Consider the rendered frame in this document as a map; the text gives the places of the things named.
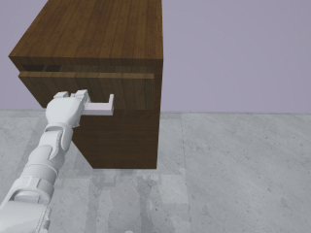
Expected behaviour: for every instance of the robot left hand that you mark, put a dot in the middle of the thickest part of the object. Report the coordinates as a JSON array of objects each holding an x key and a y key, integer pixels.
[{"x": 67, "y": 110}]

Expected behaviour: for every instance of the left robot forearm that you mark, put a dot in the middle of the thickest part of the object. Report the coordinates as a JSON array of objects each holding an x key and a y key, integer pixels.
[{"x": 35, "y": 184}]

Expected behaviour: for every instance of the handle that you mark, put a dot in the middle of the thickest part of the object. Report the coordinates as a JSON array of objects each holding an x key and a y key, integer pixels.
[{"x": 98, "y": 109}]

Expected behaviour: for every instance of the left robot upper arm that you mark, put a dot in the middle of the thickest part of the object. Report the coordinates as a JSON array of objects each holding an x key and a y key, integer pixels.
[{"x": 25, "y": 217}]

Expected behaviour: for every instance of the cabinet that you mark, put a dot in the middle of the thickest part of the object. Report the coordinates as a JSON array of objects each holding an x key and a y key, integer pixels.
[{"x": 126, "y": 33}]

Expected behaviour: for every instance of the drawer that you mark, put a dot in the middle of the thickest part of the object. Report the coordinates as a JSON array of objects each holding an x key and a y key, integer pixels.
[{"x": 133, "y": 86}]

